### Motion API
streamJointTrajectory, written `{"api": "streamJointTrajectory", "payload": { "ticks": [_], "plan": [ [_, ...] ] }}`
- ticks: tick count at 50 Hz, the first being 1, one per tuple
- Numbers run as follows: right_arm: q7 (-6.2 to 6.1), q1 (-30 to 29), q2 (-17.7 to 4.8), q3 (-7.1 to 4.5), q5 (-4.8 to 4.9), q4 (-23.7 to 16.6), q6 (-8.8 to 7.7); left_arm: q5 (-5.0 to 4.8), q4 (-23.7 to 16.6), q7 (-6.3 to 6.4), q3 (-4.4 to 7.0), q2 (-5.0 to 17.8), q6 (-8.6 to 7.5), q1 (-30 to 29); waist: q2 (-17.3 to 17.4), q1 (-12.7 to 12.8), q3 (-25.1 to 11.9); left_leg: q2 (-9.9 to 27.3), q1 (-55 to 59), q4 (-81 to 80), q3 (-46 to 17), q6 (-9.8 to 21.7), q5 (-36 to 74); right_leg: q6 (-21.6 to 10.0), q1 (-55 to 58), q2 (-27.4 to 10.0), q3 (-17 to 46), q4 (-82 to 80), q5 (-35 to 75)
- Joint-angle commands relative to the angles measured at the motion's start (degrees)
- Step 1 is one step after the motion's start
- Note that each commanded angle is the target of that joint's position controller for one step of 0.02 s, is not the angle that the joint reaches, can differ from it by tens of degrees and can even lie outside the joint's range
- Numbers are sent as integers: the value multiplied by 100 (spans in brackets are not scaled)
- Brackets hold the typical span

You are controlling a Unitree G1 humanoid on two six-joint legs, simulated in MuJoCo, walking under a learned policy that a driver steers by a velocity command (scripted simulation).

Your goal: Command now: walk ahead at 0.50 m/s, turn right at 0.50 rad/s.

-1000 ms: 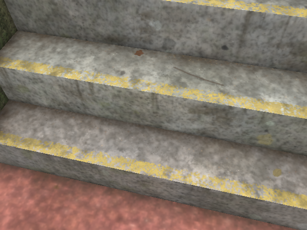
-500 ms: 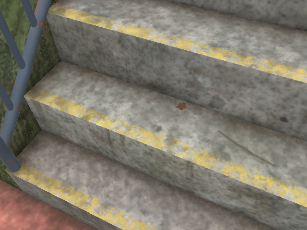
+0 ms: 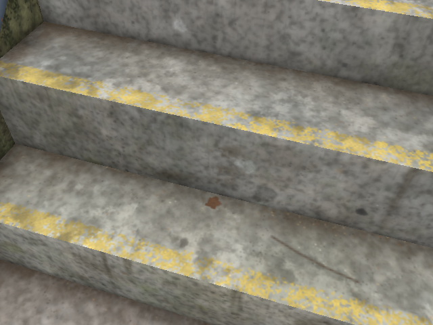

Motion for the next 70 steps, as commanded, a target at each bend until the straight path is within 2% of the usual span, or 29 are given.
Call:
{"api": "streamJointTrajectory", "payload": {
  "ticks": [1, 7, 15, 17, 19, 20, 21, 22, 23, 25, 26, 30, 34, 37, 41, 42, 44, 45, 46, 47, 48, 50, 51, 54, 57, 60, 64, 69, 70],
  "plan": [
    [-40, 708, -621, -151, 3, 51, -176, 25, -708, 47, -35, -114, 53, -526, 739, -218, 70, 1975, 906, -1093, -1498, 886, 758, -56, -1693, 6, 214, 1519, -67],
    [3, 1399, -664, -166, 52, 569, -304, 54, -1630, 138, -184, -330, 222, -1995, 558, -380, 655, 2342, 1682, -1749, -1417, 623, -1534, -126, -3833, -237, 530, 2598, -1031],
    [-57, 945, -839, -131, 45, 623, -170, 89, -2793, 29, -393, -421, 273, -2946, 646, -70, 718, 1693, 1101, -2410, 64, 385, 427, -192, -3077, -657, -194, 519, -952],
    [-98, 418, -1152, -207, 183, 275, -5, -127, -2593, -63, -598, -675, 317, -2348, 1135, 132, -9, 1550, 610, -2615, 832, 647, 3637, -537, -151, -487, -870, -2046, -1660],
    [53, 559, -1790, -326, 393, -28, 45, -152, -1754, -54, -264, 42, 267, -131, 1807, 748, -1939, 2017, 1505, 452, 640, 787, 11249, -799, 2262, 650, -1232, -2190, -1630],
    [261, -4, -2208, -498, 612, -426, -23, -113, -1628, -44, -56, 533, 183, 584, 1791, 1308, -2477, 1770, 971, 2399, 442, 470, 10370, -947, 3106, 662, 142, -3820, -1142],
    [562, -778, -1580, -468, 527, -1224, -184, -116, -1486, 57, 202, 1362, 227, 355, -598, 1080, -2283, 545, -1503, 4558, -67, -68, 4352, -1054, 4097, -409, 3546, -6707, -937],
    [690, -663, -963, -387, 171, -1343, -160, -162, -1499, 153, 504, 1922, 356, -147, -1043, 673, -2616, -150, -2484, 7010, -1296, -224, 795, -767, 4154, -1167, 5778, -8444, -1741],
    [642, -422, -234, -226, -52, -1393, -56, -57, -1382, 157, 437, 1626, 362, -463, -560, 213, -2179, 53, -2999, 8468, -1830, -184, 1102, -436, 3468, -1299, 5433, -8479, -2617],
    [359, -553, 396, 3, -194, -1575, 111, 54, -680, 61, 128, 688, 185, -740, 155, -449, 11, 161, -3867, 8852, -1460, -124, 1645, -437, 1567, -764, 3693, -7395, -2214],
    [198, -482, 539, 75, -208, -1672, 195, 4, -440, -5, 10, 380, 32, -825, -115, -680, 371, 169, -4050, 9212, -1414, -65, 1433, -489, 1186, -447, 2872, -7069, -1312],
    [62, -625, 629, 204, -169, -1777, 181, -61, 287, -233, -44, 171, -410, -51, -8, -694, 307, 161, -4949, 9572, -1227, 76, 950, -582, 1847, -488, 1501, -7293, 1319],
    [-52, -1864, 1101, 342, 136, -1928, 151, 77, 899, -237, -51, 81, -616, 1213, -198, 102, 481, -174, -7324, 12064, -1146, 337, -9, -751, 3291, -1243, 1817, -8131, 1418],
    [-106, -2897, 1133, 514, 188, -2452, 191, -71, 1122, -219, -106, 141, -681, 1330, 380, 9, 978, -180, -7205, 10094, -1077, 405, -246, -170, 2738, -1007, 886, -8989, 634],
    [136, -2951, 1075, 577, 33, -2468, 495, -249, 1266, 225, -98, 296, -475, 1614, -284, 9, -34, 105, -4875, 7956, 327, 575, -822, -725, 3547, -1074, -124, -10389, 4198],
    [129, -2354, 729, 504, 203, -2142, 429, -537, 863, 274, -147, 338, -520, 949, -83, -404, -521, -321, -2461, 5992, 750, 550, -1012, -756, 2813, -790, -769, -9819, 8235],
    [20, -417, 328, 346, 443, -1450, 574, -632, 597, 256, 108, 1513, -839, 805, -813, -1088, -2100, -472, -914, 5311, 340, 587, -965, -1016, 4055, -1749, -409, -7902, 12692],
    [96, 94, 4, 239, 250, -1224, 592, -744, 519, 95, 202, 1688, -924, 773, -815, -1188, -2577, -833, -439, 4182, 142, 629, -1654, -1109, 4632, -1860, -386, -6694, 13168],
    [153, -398, -222, 68, 253, -952, 482, -616, 547, -54, 124, 1202, -1018, 1930, -38, -379, -3009, -702, 967, 3590, -979, 1053, -1710, -620, 3468, -1447, 247, -5627, 11710],
    [138, 337, -553, -103, 176, -719, 612, -413, 405, -254, 116, 1238, -1094, 1612, 759, -850, -3347, 166, 1225, 2161, -3086, 1488, -2245, -503, 2787, -730, 17, -3528, 6847],
    [-29, -108, -822, -325, 15, -493, 856, 32, 103, -427, 154, 997, -1030, 541, 1790, -821, -3009, 538, 655, 325, -5828, 2049, -3945, -296, 1160, 606, 165, -174, 2918],
    [-89, -708, -384, -289, 28, -105, 723, 327, -986, -329, -242, -358, -780, -848, 273, -339, -1066, 796, -654, 4, -5368, 1382, -3703, -420, -903, 354, 692, 2588, 2228],
    [-114, -568, 26, -180, 2, 329, 624, 337, -1166, -273, -446, -832, -664, -790, -134, 63, 85, 671, -1454, 104, -4739, 1036, -3517, -503, -1620, 198, 699, 2528, 2078],
    [55, -742, 374, -68, 95, 544, 164, 241, -1017, -124, -599, -848, -580, -78, -188, 517, 788, 186, -2045, 51, -3068, 802, -1514, -509, -1938, -39, 468, 2180, 1974],
    [149, -198, 158, -53, 212, 633, -93, 136, -1121, -89, -688, -810, -450, -593, 17, 352, 805, 141, -2121, 27, -2542, 791, -749, -351, -2215, -248, -43, 1479, 2279],
    [189, 660, -53, -129, 125, 761, -237, 86, -1372, 73, -775, -1118, -410, -1310, 983, -148, 366, 657, -705, -527, -3713, 1264, -1180, -398, -3989, -237, -186, 4299, 1288],
    [76, 1163, -137, -241, 153, 725, -244, 113, -1988, 43, -780, -980, -414, -2614, 348, -579, 770, 843, 318, -1082, -4052, 1116, -1559, -231, -5130, -615, -59, 3680, 510],
    [-300, 1530, -147, -423, 345, 649, -68, -91, -2728, -101, -1009, -1337, -204, -3795, 1039, -821, 151, 972, -75, -3020, -2877, 1379, 1629, -453, -1753, -609, -686, -778, -1314],
    [-288, 1000, -164, -418, 328, 367, -52, -173, -2215, -122, -916, -1296, -197, -2607, 1012, -329, -503, 852, -456, -2587, -2008, 1253, 4051, -605, 245, -242, -988, -1700, -1745]
  ]
}}
Keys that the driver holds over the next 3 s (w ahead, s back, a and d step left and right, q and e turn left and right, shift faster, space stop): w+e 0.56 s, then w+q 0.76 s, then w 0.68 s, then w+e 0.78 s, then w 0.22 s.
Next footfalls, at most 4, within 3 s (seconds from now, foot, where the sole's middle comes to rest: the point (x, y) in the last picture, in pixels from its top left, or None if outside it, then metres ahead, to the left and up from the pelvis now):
0.38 right None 0.25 -0.24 -0.58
0.90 left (313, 264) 0.52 -0.19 -0.35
1.44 right None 0.71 -0.44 -0.12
2.00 left None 1.03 -0.18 0.07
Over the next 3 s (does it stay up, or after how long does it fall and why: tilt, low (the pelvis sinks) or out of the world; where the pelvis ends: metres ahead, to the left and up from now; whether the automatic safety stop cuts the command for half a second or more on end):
stays up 1.17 -0.25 1.03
